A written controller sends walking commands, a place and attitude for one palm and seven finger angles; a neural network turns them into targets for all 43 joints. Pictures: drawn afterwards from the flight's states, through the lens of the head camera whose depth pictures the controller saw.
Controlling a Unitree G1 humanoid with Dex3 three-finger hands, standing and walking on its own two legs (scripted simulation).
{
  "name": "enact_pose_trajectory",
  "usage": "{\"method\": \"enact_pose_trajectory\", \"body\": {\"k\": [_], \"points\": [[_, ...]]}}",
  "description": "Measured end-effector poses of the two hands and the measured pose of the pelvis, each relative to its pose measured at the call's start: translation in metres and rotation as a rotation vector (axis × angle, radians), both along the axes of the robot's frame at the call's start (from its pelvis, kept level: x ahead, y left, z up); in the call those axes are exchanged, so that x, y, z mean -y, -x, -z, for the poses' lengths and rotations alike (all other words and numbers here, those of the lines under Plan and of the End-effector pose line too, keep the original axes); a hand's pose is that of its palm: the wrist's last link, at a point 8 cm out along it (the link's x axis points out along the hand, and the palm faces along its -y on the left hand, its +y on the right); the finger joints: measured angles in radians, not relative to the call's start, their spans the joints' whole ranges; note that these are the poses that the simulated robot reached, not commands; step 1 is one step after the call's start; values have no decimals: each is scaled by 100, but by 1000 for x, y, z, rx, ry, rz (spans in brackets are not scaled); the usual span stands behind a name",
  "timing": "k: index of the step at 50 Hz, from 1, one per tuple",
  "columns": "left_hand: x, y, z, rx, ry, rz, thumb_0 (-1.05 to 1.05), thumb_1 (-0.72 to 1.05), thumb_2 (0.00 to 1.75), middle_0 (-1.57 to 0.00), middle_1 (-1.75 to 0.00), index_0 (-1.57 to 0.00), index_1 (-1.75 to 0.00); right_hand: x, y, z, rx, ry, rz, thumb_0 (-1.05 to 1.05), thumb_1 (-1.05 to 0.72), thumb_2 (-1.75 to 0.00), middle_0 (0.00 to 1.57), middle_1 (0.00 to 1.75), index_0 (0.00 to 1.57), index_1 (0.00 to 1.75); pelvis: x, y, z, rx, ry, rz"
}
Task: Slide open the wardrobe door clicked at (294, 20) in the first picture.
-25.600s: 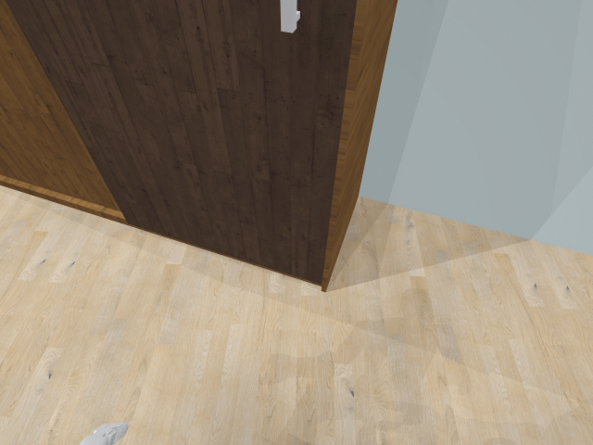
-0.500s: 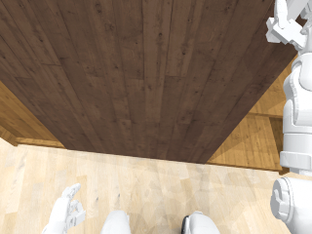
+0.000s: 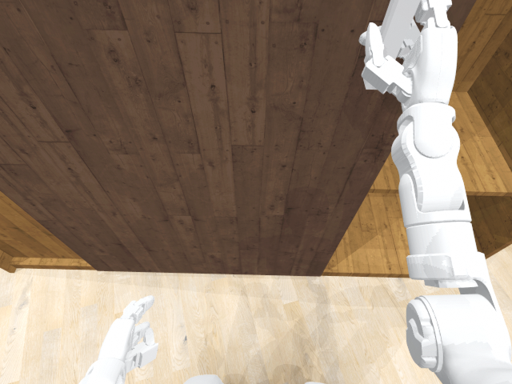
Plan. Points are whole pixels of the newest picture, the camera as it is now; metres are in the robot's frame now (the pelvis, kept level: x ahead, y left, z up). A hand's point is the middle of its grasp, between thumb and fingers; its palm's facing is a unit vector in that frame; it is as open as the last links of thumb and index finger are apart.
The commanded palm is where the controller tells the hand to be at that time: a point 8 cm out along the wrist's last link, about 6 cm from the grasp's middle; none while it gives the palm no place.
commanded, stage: stop walking and hold the door there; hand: right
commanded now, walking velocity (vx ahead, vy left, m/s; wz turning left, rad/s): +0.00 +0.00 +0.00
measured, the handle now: (388, 24) +0.49 -0.14 +0.27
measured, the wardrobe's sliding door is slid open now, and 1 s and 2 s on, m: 0.49 0.49 0.49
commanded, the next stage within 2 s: loosen the grip on the handle in 0.20 s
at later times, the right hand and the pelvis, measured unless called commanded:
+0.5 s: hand (387, 49) +0.44 -0.13 +0.27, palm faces +0.11 +0.99 -0.05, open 8.1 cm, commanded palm +0.41 -0.16 +0.24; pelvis -0.02 +0.01 +0.00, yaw -1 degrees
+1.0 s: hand (386, 54) +0.44 -0.13 +0.26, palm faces +0.11 +0.99 -0.09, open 14.6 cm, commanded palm +0.41 -0.18 +0.25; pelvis -0.04 +0.00 +0.00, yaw +2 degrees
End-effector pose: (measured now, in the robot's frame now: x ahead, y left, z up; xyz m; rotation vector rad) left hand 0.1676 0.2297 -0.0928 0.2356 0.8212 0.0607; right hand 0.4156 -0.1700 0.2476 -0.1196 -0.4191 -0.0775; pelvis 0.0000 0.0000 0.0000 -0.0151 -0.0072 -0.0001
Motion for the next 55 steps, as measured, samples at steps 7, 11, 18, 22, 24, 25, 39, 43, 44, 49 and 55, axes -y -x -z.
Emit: {"method": "enact_pose_trajectory", "body": {"k": [7,11,18,22,24,25,39,43,44,49,55], "points": [[0,3,5,-3,34,-25,1,90,90,-20,-30,-20,-30,-3,1,0,-7,-3,14,-9,-72,-80,39,139,10,123,-8,0,2,-3,-21,0],[-3,11,9,-29,12,-52,1,90,90,-20,-30,-20,-30,-3,0,0,-7,-18,3,-8,-72,-82,41,139,10,125,-7,1,3,-9,-23,14],[-4,34,5,-34,-5,-78,2,91,90,-20,-30,-20,-30,4,-2,-5,-36,65,-12,-11,-64,-79,51,139,14,128,-3,3,0,-24,-5,8],[-11,61,-7,-1,-17,-78,1,90,90,-20,-30,-20,-30,11,-3,-13,-107,-39,-25,-7,-51,-73,60,140,27,133,-8,10,-2,-36,-10,16],[-17,78,-9,12,-23,-91,1,90,90,-20,-30,-20,-30,11,0,-15,-115,-65,-1,-5,-42,-69,59,140,32,135,-8,17,-1,-29,-14,12],[-21,88,-9,10,-25,-99,1,90,90,-20,-30,-20,-30,11,1,-16,-116,-63,16,-4,-36,-66,58,140,33,135,-8,20,-1,-26,-15,11],[-50,227,13,-274,-56,-271,2,90,90,-20,-30,-20,-30,8,2,-13,-52,6,46,-1,45,-25,39,131,22,123,-8,45,3,-45,-12,-16],[-47,236,12,-302,-52,-287,2,91,90,-20,-30,-20,-30,10,1,-14,-60,-4,28,-1,51,-22,41,131,26,121,-7,44,0,-39,-17,-21],[-45,235,12,-301,-51,-287,2,91,90,-20,-30,-20,-30,10,1,-13,-61,-6,25,-1,52,-22,41,131,26,120,-6,44,0,-39,-18,-21],[-39,215,11,-258,-40,-273,2,90,90,-20,-30,-20,-30,11,1,-12,-52,-19,16,-1,55,-21,41,128,27,118,-2,41,-2,-37,-20,-26],[-29,171,7,-169,-27,-237,2,90,90,-20,-30,-20,-30,12,2,-10,-41,-16,4,-2,56,-20,40,126,26,115,3,34,-4,-32,-18,-33]]}}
